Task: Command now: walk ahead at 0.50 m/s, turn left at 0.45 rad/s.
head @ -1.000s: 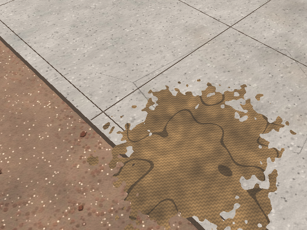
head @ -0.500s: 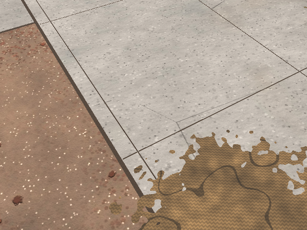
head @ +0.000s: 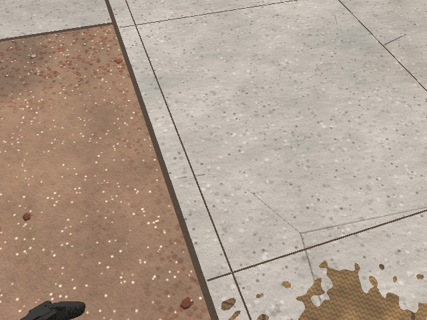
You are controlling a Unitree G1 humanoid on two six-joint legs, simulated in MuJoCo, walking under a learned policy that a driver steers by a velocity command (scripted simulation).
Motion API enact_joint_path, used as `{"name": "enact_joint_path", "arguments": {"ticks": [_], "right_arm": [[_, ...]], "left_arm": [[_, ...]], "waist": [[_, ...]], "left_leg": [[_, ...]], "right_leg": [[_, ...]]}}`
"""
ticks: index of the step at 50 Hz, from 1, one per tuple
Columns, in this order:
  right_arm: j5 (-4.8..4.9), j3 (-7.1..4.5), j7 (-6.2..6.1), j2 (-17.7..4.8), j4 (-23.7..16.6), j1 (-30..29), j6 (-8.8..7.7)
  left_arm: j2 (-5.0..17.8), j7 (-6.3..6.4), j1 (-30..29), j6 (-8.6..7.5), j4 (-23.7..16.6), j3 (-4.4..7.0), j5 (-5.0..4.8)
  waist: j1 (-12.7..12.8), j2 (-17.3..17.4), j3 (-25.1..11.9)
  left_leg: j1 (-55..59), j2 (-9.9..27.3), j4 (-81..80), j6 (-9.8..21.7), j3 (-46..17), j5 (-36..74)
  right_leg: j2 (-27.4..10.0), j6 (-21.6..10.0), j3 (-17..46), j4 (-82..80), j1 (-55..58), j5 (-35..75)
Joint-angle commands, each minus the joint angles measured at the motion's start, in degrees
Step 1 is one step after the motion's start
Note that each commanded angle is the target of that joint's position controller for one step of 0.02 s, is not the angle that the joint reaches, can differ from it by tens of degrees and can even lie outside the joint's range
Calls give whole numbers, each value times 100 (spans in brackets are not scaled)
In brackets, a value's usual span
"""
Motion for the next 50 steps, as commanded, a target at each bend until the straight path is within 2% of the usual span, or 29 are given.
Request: {"name": "enact_joint_path", "arguments": {"ticks": [1,3,5,7,8,9,10,11,12,13,14,15,16,18,20,21,22,24,26,27,28,29,30,31,32,35,39,50], "right_arm": [[19,-253,-76,-957,-276,73,-63],[31,-236,-70,-921,-151,274,-56],[20,-235,-78,-908,-78,371,-30],[-20,-245,-107,-910,-49,287,34],[-19,-225,-119,-865,-91,143,58],[-56,-164,-122,-727,-195,52,58],[-137,-58,-133,-464,-311,429,20],[-55,6,-99,-334,-86,1310,-17],[20,-102,-93,-865,-5,1068,17],[45,-148,-107,-989,-133,390,77],[-22,-137,-132,-932,-229,-21,142],[-80,-141,-146,-838,-291,-158,209],[-82,-114,-151,-655,-276,-49,274],[-80,-31,-184,-339,-200,141,336],[-111,19,-208,-252,-193,50,340],[-105,14,-213,-294,-176,-5,353],[-97,-4,-213,-361,-160,-72,376],[-103,-32,-203,-428,-151,-255,431],[-172,-34,-195,-402,-158,-414,443],[-236,-37,-205,-476,-227,-559,434],[-248,-58,-231,-658,-316,-633,415],[-176,-135,-253,-989,-280,-811,422],[-154,-120,-208,-728,-230,-817,411],[-191,-65,-178,-519,-212,-817,381],[-215,-43,-168,-463,-189,-853,347],[-163,-43,-163,-467,-98,-766,244],[-139,-48,-179,-489,14,-768,234],[-123,-41,-198,-457,517,-830,256]], "left_arm": [[232,-85,-531,-104,-400,4,-57],[322,-147,-715,-156,-462,20,-88],[450,-194,-748,-201,-504,59,-85],[567,-196,-471,-250,-454,117,-13],[648,-175,-15,-287,-325,174,47],[847,-163,569,-333,-230,230,147],[1233,-148,1283,-335,-157,305,267],[1141,-208,1662,-220,90,308,131],[810,-223,1602,-142,38,222,-76],[598,-198,1167,-81,-26,142,-85],[400,-190,762,-38,-55,39,-38],[265,-186,497,-21,-46,-27,-6],[228,-186,348,-8,1,-55,41],[289,-184,160,1,104,-46,89],[455,-146,156,39,217,-1,60],[513,-130,198,71,277,13,34],[542,-120,230,108,332,13,13],[535,-115,193,186,412,-16,-8],[421,-126,143,241,479,-82,-49],[284,-136,303,244,564,-140,-32],[195,-141,444,237,611,-183,46],[201,-157,873,228,667,-169,61],[237,-128,705,258,712,-179,57],[306,-104,516,290,703,-163,27],[255,-71,470,320,719,-173,16],[300,-38,534,369,818,-167,26],[320,-25,464,397,968,-159,-25],[385,68,392,526,1471,-138,-50]], "waist": [[-118,657,-210],[-206,680,-137],[-184,724,-96],[-5,869,-119],[265,868,-371],[541,745,-985],[605,-228,-1939],[468,-1560,-2667],[616,-793,-2296],[645,-363,-1515],[536,-61,-1018],[357,-60,-763],[179,-249,-696],[45,-540,-743],[83,-569,-996],[125,-549,-1100],[165,-511,-1131],[193,-443,-967],[135,-358,-680],[169,-226,-526],[273,40,-502],[651,693,-446],[455,748,-412],[376,637,-270],[392,625,-267],[382,569,-392],[367,408,-505],[390,191,-403]], "left_leg": [[-474,1158,-610,711,-738,978],[-126,1343,-431,694,-934,852],[364,1565,-153,649,-1191,997],[719,1585,352,479,-1264,2140],[779,1361,910,315,-1120,3110],[458,1040,1817,75,-914,3198],[-939,468,3552,-295,-616,1346],[-2217,-143,5151,-642,-460,-2722],[-2585,139,5643,-694,-744,-2593],[-2812,344,5650,-744,-536,-2218],[-2724,557,5318,-790,-318,-1946],[-2448,787,4868,-805,-222,-1706],[-1962,921,4391,-827,-119,-1541],[-1317,896,3420,-931,160,-1339],[-865,909,2627,-953,244,-855],[-709,903,2350,-949,267,-549],[-576,896,2119,-935,284,-314],[-305,880,1626,-860,329,6],[103,828,808,-709,396,465],[272,997,484,-608,177,835],[454,1349,422,-467,-171,1359],[343,1399,670,-270,-217,1065],[-107,1194,606,-282,-97,216],[-305,1098,541,-375,-65,101],[-341,1065,556,-453,-35,372],[-145,1021,757,-495,35,1177],[-24,999,866,-466,61,1661],[26,899,754,-470,189,1582]], "right_leg": [[357,42,-362,-932,858,1069],[361,-70,-288,-1217,810,1070],[367,-243,-244,-1441,698,681],[476,-458,-345,-1649,946,268],[611,-612,-518,-1937,1575,554],[223,-866,-281,-1753,2750,1734],[-939,-1530,995,-1273,4798,3516],[-1977,-2406,2795,-1516,5931,3733],[-1813,-2235,2802,-1793,5487,2510],[-1565,-1980,2050,-1919,4739,2160],[-1274,-1834,1489,-2088,3946,2330],[-1086,-1742,1143,-2225,3318,2447],[-862,-1651,830,-2379,2832,2525],[-612,-1659,316,-2498,2385,3084],[-607,-1688,130,-2477,2407,3292],[-635,-1687,117,-2488,2474,3075],[-655,-1671,126,-2511,2496,2645],[-620,-1582,175,-2578,2325,1300],[-414,-1317,189,-2571,2034,-286],[-267,-1061,198,-2536,1883,-933],[-60,-819,106,-2346,1745,-1471],[326,-644,-187,-2339,1681,-1788],[439,-525,-417,-2183,2055,-1625],[434,-511,-439,-2075,2137,-1438],[398,-530,-438,-2005,2205,-1206],[357,-549,-415,-1859,2355,-521],[328,-530,-412,-1732,2562,7],[304,-490,-398,-1790,2790,126]]}}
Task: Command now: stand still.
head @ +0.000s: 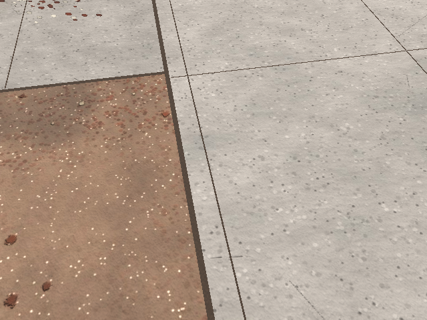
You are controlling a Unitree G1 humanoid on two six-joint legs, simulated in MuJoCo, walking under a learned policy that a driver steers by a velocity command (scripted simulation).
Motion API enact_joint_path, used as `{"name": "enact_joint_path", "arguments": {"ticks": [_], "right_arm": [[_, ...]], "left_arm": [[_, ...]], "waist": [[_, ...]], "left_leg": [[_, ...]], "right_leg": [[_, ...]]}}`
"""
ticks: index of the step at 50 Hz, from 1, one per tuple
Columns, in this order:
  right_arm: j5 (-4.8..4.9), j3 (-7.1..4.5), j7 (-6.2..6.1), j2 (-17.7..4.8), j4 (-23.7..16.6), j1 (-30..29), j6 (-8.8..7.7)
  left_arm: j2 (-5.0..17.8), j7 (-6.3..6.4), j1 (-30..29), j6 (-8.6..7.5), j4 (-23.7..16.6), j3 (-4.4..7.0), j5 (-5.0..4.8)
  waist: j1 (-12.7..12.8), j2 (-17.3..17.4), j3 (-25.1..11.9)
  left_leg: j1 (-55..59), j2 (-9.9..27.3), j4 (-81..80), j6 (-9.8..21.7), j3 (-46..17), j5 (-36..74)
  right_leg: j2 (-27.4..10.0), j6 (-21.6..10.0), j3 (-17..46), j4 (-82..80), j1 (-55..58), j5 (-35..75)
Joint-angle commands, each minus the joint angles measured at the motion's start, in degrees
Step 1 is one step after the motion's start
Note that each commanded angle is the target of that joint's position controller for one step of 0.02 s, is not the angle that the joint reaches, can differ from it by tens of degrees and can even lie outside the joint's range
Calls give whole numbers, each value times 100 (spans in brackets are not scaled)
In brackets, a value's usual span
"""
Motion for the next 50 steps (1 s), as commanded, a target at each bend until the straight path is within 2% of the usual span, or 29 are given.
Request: {"name": "enact_joint_path", "arguments": {"ticks": [1,3,4,6,7,9,11,13,14,15,16,17,18,19,20,21,24,28,33,36,38,39,40,41,42,43,44,46,50], "right_arm": [[2,-162,-31,-689,-132,-6,-59],[3,-158,-40,-680,-18,-14,-53],[5,-145,-44,-618,96,89,-43],[56,-167,-50,-636,214,122,-24],[65,-163,-55,-615,210,67,-48],[118,-133,-26,-492,125,-149,-209],[180,-114,48,-411,54,-357,-390],[200,-135,135,-428,154,-161,-515],[211,-155,166,-421,334,210,-550],[196,-220,168,-503,619,754,-550],[157,-314,149,-751,827,1360,-538],[159,-484,187,-1403,971,2048,-560],[78,-366,241,-1148,952,2068,-638],[52,-253,240,-815,854,1661,-705],[53,-212,239,-689,755,1395,-739],[72,-191,247,-680,728,1248,-740],[-20,-82,198,-431,821,1388,-654],[-70,-108,76,-697,810,1328,-633],[29,-132,16,-807,932,1584,-630],[52,-188,-5,-999,850,1386,-544],[15,-228,-56,-1131,730,1218,-422],[12,-215,-61,-1152,643,1152,-411],[-73,-117,-16,-849,441,1271,-499],[10,86,109,-224,242,1547,-741],[211,-59,180,-747,68,814,-949],[325,-104,183,-939,-89,476,-1041],[247,-130,118,-908,-60,414,-1061],[68,-224,51,-927,-48,590,-911],[-88,-212,4,-731,-413,34,-711]], "left_arm": [[618,45,-5,-27,-89,115,-3],[621,59,-3,-22,-11,113,-2],[571,65,104,-15,80,100,-3],[719,82,168,11,153,154,-70],[804,93,205,2,146,182,-95],[1015,103,546,-109,197,246,-141],[1194,104,676,-247,242,325,-152],[1093,74,422,-332,146,319,-173],[1046,51,145,-322,61,311,-225],[948,32,-62,-312,-27,289,-229],[673,10,-209,-344,-120,210,-181],[399,17,-354,-431,-370,145,-137],[618,26,-435,-518,-433,201,-177],[693,-25,-231,-579,-372,232,-288],[630,-70,-30,-598,-253,221,-348],[626,-91,-54,-603,-225,242,-322],[389,-191,-109,-506,-208,263,-254],[121,-220,-802,-403,-583,172,-188],[114,-346,-1515,-390,-1031,96,-166],[341,-443,-1369,-413,-1185,201,-170],[713,-461,-253,-374,-983,428,-195],[1028,-395,668,-323,-766,621,-207],[1500,-251,1424,-237,-671,768,-182],[1625,-242,1258,-266,-813,725,-152],[1205,-232,1159,-339,-775,613,-116],[946,-223,841,-417,-824,549,-111],[806,-257,376,-489,-943,498,-112],[594,-249,-73,-528,-1135,419,-33],[881,-85,304,-523,-1130,478,-81]], "waist": [[10,-20,-383],[10,-18,-344],[9,-30,-454],[25,-205,-166],[63,-349,132],[198,-794,553],[211,-1056,820],[-6,-941,709],[-249,-858,586],[-474,-686,405],[-667,-14,154],[-807,1613,-121],[-776,1424,-85],[-485,857,160],[-347,638,163],[-298,425,257],[-277,546,171],[-338,359,441],[-444,350,682],[-124,528,345],[497,726,-410],[950,585,-868],[966,-481,-1484],[476,-1371,-2268],[717,-823,-1802],[548,-547,-1057],[214,87,-615],[-193,20,-366],[-169,-184,-90]], "left_leg": [[338,215,-311,181,-164,2006],[337,196,-352,170,-139,1906],[392,119,-382,168,-52,1363],[18,-155,-157,247,198,-563],[-387,-212,-40,285,237,-1315],[-1175,-247,616,309,408,-1332],[-1512,-8,1230,399,332,-896],[-1168,117,777,555,325,-979],[-341,49,41,626,449,-642],[695,-91,-382,610,472,-121],[1496,376,-754,721,-365,-163],[2267,1524,-1651,1350,-2509,-716],[2348,2078,-1943,1757,-3597,-618],[2288,2038,-1821,1679,-3113,-309],[2239,1825,-1826,1475,-2436,-25],[2188,1715,-1912,1303,-1921,414],[1906,1298,-1996,949,-590,1913],[1212,1179,-2358,935,204,2034],[1194,1352,-2463,883,822,2342],[1785,1496,-1582,729,1135,4891],[1755,1460,64,573,1302,6543],[947,1267,1390,395,1335,6059],[-930,698,3515,126,1353,2932],[-2571,-454,5274,-26,300,-1522],[-3183,-93,5542,176,-502,-1272],[-3316,186,5186,323,-381,-747],[-2981,438,4612,327,-337,-368],[-2221,706,3945,230,-362,-93],[-2173,669,2619,-162,-93,594]], "right_leg": [[-249,-94,225,-415,-17,1559],[-248,-93,226,-450,-26,1488],[-197,-107,175,-508,10,932],[-178,-307,284,-625,-259,-1007],[-353,-469,584,-819,-431,-1908],[-1110,-924,1712,-1454,-331,-2940],[-1861,-1373,2757,-1915,-353,-2915],[-1795,-1260,2418,-1766,-364,-2125],[-1522,-1051,1912,-1575,-706,-1772],[-1119,-818,1365,-1166,-1200,-1242],[-643,-517,682,-3,-1732,-465],[156,-83,-256,1922,-2714,-551],[152,-94,287,3137,-3408,-1468],[-173,-245,566,3714,-3758,-1168],[-367,-367,598,3826,-3804,-664],[-492,-416,592,3664,-3893,-227],[-537,-328,500,3121,-3456,539],[-376,-121,286,1804,-3197,1419],[-303,-307,-181,756,-2680,1904],[-3,-626,-503,647,-2188,1319],[406,-886,-728,671,-817,1007],[434,-1110,-432,403,646,1139],[-783,-1642,1688,165,2460,460],[-2064,-2651,5026,-1063,3453,-591],[-1827,-2280,4675,-1462,3123,-708],[-1618,-2016,3702,-1517,2277,-343],[-1326,-1817,3049,-1606,1288,264],[-950,-1672,2322,-1783,126,1008],[-702,-1686,1764,-1990,-771,1508]]}}
Over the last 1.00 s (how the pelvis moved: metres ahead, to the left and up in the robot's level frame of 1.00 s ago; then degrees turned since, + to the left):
0.27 -0.03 -0.01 5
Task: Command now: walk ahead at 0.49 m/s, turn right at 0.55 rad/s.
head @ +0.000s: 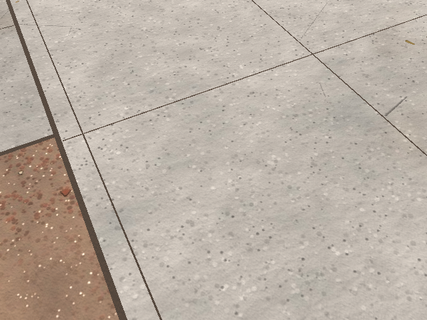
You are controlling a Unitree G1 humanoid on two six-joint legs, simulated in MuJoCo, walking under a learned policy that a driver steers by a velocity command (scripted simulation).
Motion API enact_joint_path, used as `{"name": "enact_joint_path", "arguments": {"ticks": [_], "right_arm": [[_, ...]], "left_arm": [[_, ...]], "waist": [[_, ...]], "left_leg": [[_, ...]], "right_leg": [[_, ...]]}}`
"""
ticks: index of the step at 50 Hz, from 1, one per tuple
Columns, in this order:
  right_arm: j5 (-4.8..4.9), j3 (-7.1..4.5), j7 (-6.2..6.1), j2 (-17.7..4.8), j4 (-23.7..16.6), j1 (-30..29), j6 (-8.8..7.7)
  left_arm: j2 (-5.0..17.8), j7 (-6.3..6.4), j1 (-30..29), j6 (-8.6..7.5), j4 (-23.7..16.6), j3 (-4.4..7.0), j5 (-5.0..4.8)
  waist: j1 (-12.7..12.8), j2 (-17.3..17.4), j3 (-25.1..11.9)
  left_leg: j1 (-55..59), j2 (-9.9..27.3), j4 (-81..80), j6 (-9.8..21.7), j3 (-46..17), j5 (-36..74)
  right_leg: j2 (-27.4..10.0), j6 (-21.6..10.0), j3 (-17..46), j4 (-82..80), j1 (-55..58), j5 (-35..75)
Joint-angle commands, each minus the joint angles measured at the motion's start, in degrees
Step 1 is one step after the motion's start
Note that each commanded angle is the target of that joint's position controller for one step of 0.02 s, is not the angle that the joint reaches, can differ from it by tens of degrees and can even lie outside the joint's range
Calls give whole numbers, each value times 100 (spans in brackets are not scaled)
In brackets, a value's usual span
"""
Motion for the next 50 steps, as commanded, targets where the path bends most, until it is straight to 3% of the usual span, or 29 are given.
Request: {"name": "enact_joint_path", "arguments": {"ticks": [1,5,9,12,13,14,15,16,17,18,19,20,21,24,26,30,33,35,37,38,39,40,41,42,43,45,47,48,50], "right_arm": [[-88,-121,-57,-430,-392,-34,69],[-19,-1,55,-203,-602,-815,-6],[58,0,194,-394,-795,-1250,-83],[64,-48,239,-603,-836,-1043,-140],[53,-108,226,-718,-716,-563,-159],[-6,-202,200,-939,-529,261,-179],[-46,-295,189,-1321,-412,1223,-162],[19,-377,255,-1470,-107,1675,-67],[141,-227,273,-883,-165,1582,-48],[137,-150,252,-644,-258,1103,-17],[66,-106,255,-599,-332,751,15],[22,-76,264,-512,-336,572,25],[-28,-44,270,-449,-323,520,20],[43,-59,274,-520,-198,637,4],[63,-109,226,-697,-114,754,37],[120,-123,156,-795,54,1038,119],[168,-123,147,-818,255,1436,174],[193,-133,124,-838,341,1542,241],[196,-179,84,-958,353,1490,309],[194,-197,72,-1022,334,1393,336],[176,-166,69,-961,304,1325,350],[88,-66,75,-719,165,1235,336],[86,119,86,-71,62,1930,246],[189,77,101,-304,140,1982,165],[321,-77,104,-786,24,1507,159],[236,-114,64,-710,-93,1017,230],[217,-130,62,-466,-55,1210,397],[222,-119,69,-341,-72,1223,464],[196,-137,63,-304,-207,1059,544]], "left_arm": [[965,149,-200,-113,-498,207,-8],[919,220,300,-54,-386,191,-65],[839,223,754,-18,-183,151,-74],[957,252,827,48,-149,186,-21],[951,249,733,63,-183,176,-18],[799,223,643,57,-261,107,24],[559,215,834,18,-370,11,130],[199,175,1601,-74,-304,-96,-51],[797,181,1209,-116,-286,0,-155],[996,176,522,-136,-454,56,-182],[911,185,192,-147,-529,42,-101],[824,182,83,-152,-569,60,-16],[729,170,160,-134,-573,65,5],[455,165,187,-62,-595,13,11],[389,170,-225,-54,-757,-26,48],[271,110,-974,-108,-953,-97,30],[313,50,-1529,-141,-1146,-107,-17],[403,-4,-1748,-190,-1284,-84,-32],[575,-37,-1610,-250,-1284,-26,-26],[686,-30,-1300,-276,-1210,31,-18],[901,11,-593,-288,-999,151,0],[1236,71,423,-290,-798,273,81],[1750,105,1053,-213,-683,407,149],[1342,99,1139,-164,-666,296,102],[1004,107,762,-161,-679,188,52],[647,82,-18,-191,-702,74,50],[486,56,-405,-269,-652,51,113],[498,56,-463,-307,-611,70,117],[622,85,-443,-357,-505,122,140]], "waist": [[-169,-318,-36],[226,-499,-99],[404,-540,-84],[188,-733,-140],[-93,-755,-363],[-479,-636,-1046],[-725,98,-1935],[-484,1854,-2383],[-668,1023,-1793],[-680,495,-934],[-539,51,-498],[-402,15,-258],[-264,184,-276],[-171,363,-279],[-242,268,-182],[-464,266,-69],[-645,253,75],[-594,274,154],[-405,333,68],[-188,376,-104],[170,310,-547],[606,84,-1358],[488,-1229,-2291],[534,-1589,-2573],[497,-1122,-1581],[161,-697,-595],[-168,-878,-301],[-232,-818,-234],[-292,-629,-121]], "left_leg": [[-44,-34,-1038,-242,145,914],[499,-379,-2775,-233,292,2408],[300,-416,-3314,-51,176,2200],[505,-514,-3549,233,246,1310],[1154,-639,-3776,403,378,1259],[2458,-361,-3599,703,149,1477],[4261,645,-3343,1207,-1075,1599],[5705,1631,-4081,1965,-3521,209],[5431,1517,-4414,1720,-3723,-977],[4626,1298,-4541,1468,-2854,-758],[3857,1055,-4706,1384,-2240,-16],[3383,868,-4840,1376,-1858,593],[3109,697,-4953,1324,-1539,996],[2806,542,-5222,1411,-945,1767],[2765,538,-5367,1448,-694,2061],[2645,256,-5439,1220,-92,2065],[2863,411,-5340,1205,-170,1898],[3200,593,-5115,1157,-372,2000],[3420,720,-4808,1062,-555,2244],[3387,674,-4465,994,-544,2758],[3171,401,-3713,855,-374,3297],[2282,70,-2323,655,-164,2612],[55,-786,-140,224,380,162],[-617,-807,796,212,-243,-1856],[-1024,-500,1155,249,-308,-1500],[-783,-79,799,241,-91,-617],[-200,143,527,212,-117,-171],[-146,169,492,184,-93,-46],[-351,204,295,128,-148,349]], "right_leg": [[-1389,-942,1408,-1136,-519,538],[-1176,-577,1087,-960,-459,347],[-1582,-543,1487,-494,529,386],[-1876,-436,1768,-6,1192,1333],[-1724,-340,1659,437,1240,2215],[-1421,-205,1413,1444,925,2587],[-865,41,975,3135,-252,1213],[-136,407,571,4784,-2227,-2311],[-501,356,951,5301,-2949,-2396],[-756,344,759,5297,-3179,-1836],[-1008,382,520,5057,-3013,-1383],[-1182,422,438,4705,-2871,-1105],[-1318,448,397,4480,-2578,-955],[-1419,594,177,3875,-2451,-752],[-1463,708,93,3204,-2628,-285],[-1290,738,-104,1721,-2199,1003],[-1156,704,-129,1220,-2046,1252],[-1104,611,-29,943,-2096,987],[-1031,510,1,710,-1738,626],[-930,434,-90,585,-1193,491],[-855,292,-185,461,-122,514],[-1489,-6,354,791,1547,673],[-2980,-760,2535,642,3805,28],[-3279,-932,3760,-52,3706,-766],[-3059,-661,2999,-248,2909,-1182],[-2624,-408,1755,-705,1338,-761],[-2341,-309,949,-1123,474,-253],[-2317,-345,665,-1250,300,34],[-2329,-401,223,-1379,229,513]]}}
Over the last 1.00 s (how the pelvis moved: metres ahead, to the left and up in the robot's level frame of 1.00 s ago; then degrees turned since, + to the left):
0.35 -0.05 0.01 -18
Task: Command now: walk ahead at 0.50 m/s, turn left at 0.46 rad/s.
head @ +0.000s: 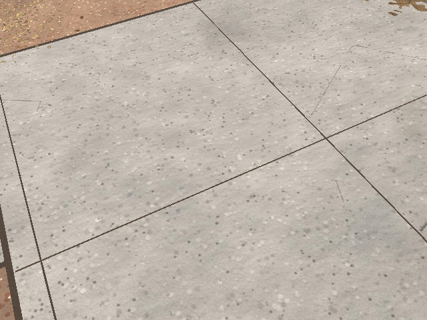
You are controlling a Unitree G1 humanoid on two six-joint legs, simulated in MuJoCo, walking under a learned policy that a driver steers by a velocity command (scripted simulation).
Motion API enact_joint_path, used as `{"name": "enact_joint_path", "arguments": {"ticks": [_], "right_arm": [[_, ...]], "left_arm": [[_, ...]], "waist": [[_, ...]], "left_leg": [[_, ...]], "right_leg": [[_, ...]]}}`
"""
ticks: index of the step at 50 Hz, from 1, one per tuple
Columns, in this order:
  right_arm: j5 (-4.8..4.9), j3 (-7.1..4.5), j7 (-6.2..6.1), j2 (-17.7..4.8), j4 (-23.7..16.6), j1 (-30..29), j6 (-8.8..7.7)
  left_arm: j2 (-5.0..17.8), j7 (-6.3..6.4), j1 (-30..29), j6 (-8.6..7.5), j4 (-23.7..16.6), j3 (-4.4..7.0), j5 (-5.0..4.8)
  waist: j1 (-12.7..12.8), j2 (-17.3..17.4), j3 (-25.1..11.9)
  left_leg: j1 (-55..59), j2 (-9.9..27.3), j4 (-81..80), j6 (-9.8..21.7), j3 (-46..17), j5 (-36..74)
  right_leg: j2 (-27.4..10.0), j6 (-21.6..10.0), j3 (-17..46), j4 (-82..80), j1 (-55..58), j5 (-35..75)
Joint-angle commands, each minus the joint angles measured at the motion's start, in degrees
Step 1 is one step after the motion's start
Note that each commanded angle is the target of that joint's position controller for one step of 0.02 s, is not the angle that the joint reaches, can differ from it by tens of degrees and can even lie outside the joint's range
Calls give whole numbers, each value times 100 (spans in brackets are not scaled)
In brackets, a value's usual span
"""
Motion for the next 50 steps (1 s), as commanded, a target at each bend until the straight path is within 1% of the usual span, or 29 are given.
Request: {"name": "enact_joint_path", "arguments": {"ticks": [1,6,11,14,15,16,17,18,19,20,21,22,23,26,28,31,34,37,40,41,42,43,44,45,46,47,48,49,50], "right_arm": [[-32,-76,-5,-161,-389,163,71],[-55,-7,173,-25,-690,-679,5],[-48,40,351,-23,-1156,-1498,12],[-50,-72,409,-248,-1292,-1291,44],[-38,-174,403,-421,-1211,-803,58],[-23,-349,352,-703,-993,74,63],[-13,-564,222,-1230,-787,973,122],[19,-618,198,-1809,-840,718,71],[-45,-462,229,-1298,-1012,917,-12],[-101,-371,246,-996,-960,726,-92],[-78,-324,239,-846,-1000,380,-128],[-89,-264,222,-650,-1085,-25,-126],[-162,-212,194,-528,-1199,-255,-131],[-149,-214,121,-594,-1216,-288,-172],[-144,-216,51,-640,-1104,-131,-187],[-142,-189,23,-635,-958,59,-199],[-149,-188,50,-711,-753,317,-235],[-152,-209,50,-745,-557,452,-203],[-138,-249,-10,-830,-489,341,-123],[-150,-261,-33,-884,-515,240,-96],[-151,-256,-59,-901,-551,113,-49],[-178,-204,-104,-810,-623,97,-24],[-275,-74,-107,-460,-843,543,-98],[-269,45,-28,-177,-822,693,-251],[-93,-19,75,-593,-914,315,-411],[12,-11,118,-648,-1063,-204,-504],[-77,-7,105,-611,-1135,-472,-551],[-212,-59,66,-664,-1142,-534,-532],[-257,-71,59,-622,-1167,-457,-486]], "left_arm": [[679,49,-300,-155,-236,172,36],[920,153,-60,-78,-78,231,9],[1143,177,408,119,116,314,-124],[1351,209,314,251,92,375,-186],[1413,227,255,302,68,390,-198],[1386,244,169,335,36,367,-219],[1160,254,269,293,-67,273,-93],[284,155,774,111,-399,-2,85],[767,74,109,-129,-461,64,-153],[997,37,-419,-242,-638,130,-349],[907,69,-442,-295,-626,101,-274],[937,109,-396,-284,-544,138,-117],[982,105,-258,-214,-513,177,-70],[776,93,-145,-16,-502,154,1],[615,86,-451,24,-580,84,14],[483,15,-940,7,-645,-5,-59],[537,-54,-1352,-13,-757,-30,-154],[627,-153,-1586,-31,-911,-26,-178],[703,-258,-1390,-37,-960,-1,-176],[806,-258,-1085,-21,-901,53,-162],[959,-237,-478,-3,-746,155,-138],[1220,-194,317,22,-558,288,-122],[1775,-138,998,44,-537,427,-86],[1614,-165,1133,56,-478,380,-205],[1278,-151,989,72,-523,275,-230],[1126,-116,720,94,-623,241,-181],[1053,-101,417,109,-687,208,-133],[899,-79,204,106,-764,151,-99],[891,-59,99,120,-835,134,-63]], "waist": [[-180,-721,50],[89,-534,248],[361,-473,494],[73,-732,152],[-229,-798,-165],[-724,-690,-622],[-1057,-55,-1161],[-292,1334,-1617],[-759,549,-2143],[-797,286,-1334],[-531,-123,-908],[-286,-236,-600],[-82,-106,-515],[72,-140,-393],[-29,-84,-249],[-309,83,-110],[-532,119,100],[-587,56,289],[-398,122,180],[-229,201,-63],[112,167,-465],[472,-30,-971],[427,-1067,-1726],[345,-1949,-2194],[525,-1362,-1742],[522,-911,-1103],[335,-396,-573],[162,-304,-393],[10,-471,-328]], "left_leg": [[-591,354,-180,-74,-364,693],[-545,238,-1797,-48,14,1934],[-815,113,-2638,178,390,1500],[-89,-330,-2759,471,835,648],[591,-587,-2803,611,992,440],[1869,-864,-3196,815,1032,769],[3647,-273,-3369,1154,-104,828],[5414,1125,-3968,2236,-3392,-73],[5633,1411,-4741,2313,-4371,-540],[5126,1261,-4811,2016,-3526,-22],[4302,1010,-4770,1822,-2829,536],[3506,778,-4821,1678,-2261,1132],[2976,644,-4941,1638,-1980,1566],[2301,481,-5195,1665,-1421,2329],[2181,358,-5301,1550,-1003,2531],[2149,146,-5356,1231,-468,2132],[2490,391,-5469,1164,-471,1558],[3334,734,-5283,1099,-432,1836],[3857,892,-4818,906,-194,3129],[3899,831,-4436,813,-58,4157],[3809,648,-3634,682,184,5114],[3222,385,-2446,474,443,5030],[1290,-235,-295,71,668,2839],[-375,-1142,1109,-180,54,-1430],[-1067,-735,1465,-51,-518,-1327],[-1199,-481,1259,33,-418,-887],[-1083,-268,707,55,-321,-555],[-736,-97,202,24,-306,-315],[-455,-60,-13,-34,-289,-213]], "right_leg": [[-1626,-883,909,-1366,171,869],[-1495,-741,36,-1418,485,1224],[-1800,-631,-270,-1090,1497,1644],[-1835,-436,-523,-139,1842,3929],[-1767,-358,-618,641,1793,4751],[-1551,-179,-776,1827,1357,4774],[-1301,108,-787,3598,-73,3040],[-68,450,-148,5500,-2672,-2264],[-42,332,1101,6002,-3295,-2443],[-293,180,1113,5870,-3722,-1879],[-545,113,1119,5379,-3490,-1387],[-713,149,1113,4879,-3076,-1120],[-824,184,1164,4636,-2651,-929],[-799,437,983,3950,-2333,-520],[-784,563,893,3171,-2410,190],[-677,515,759,1952,-2135,1494],[-599,354,728,1427,-2180,1948],[-553,98,783,1162,-2715,1440],[-361,-172,697,1059,-2557,652],[-170,-269,529,1079,-2065,440],[85,-404,308,978,-1192,492],[56,-596,542,983,95,777],[-1245,-1391,2763,940,2143,687],[-1993,-2126,5237,-60,3280,-285],[-1885,-1828,4968,-290,3138,-1125],[-1683,-1605,4224,-348,2421,-1061],[-1478,-1471,3691,-449,1546,-546],[-1293,-1384,3320,-557,976,37],[-1167,-1400,3181,-664,615,447]]}}
Over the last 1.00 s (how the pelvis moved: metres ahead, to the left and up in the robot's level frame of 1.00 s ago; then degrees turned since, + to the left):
0.56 -0.03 0.00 1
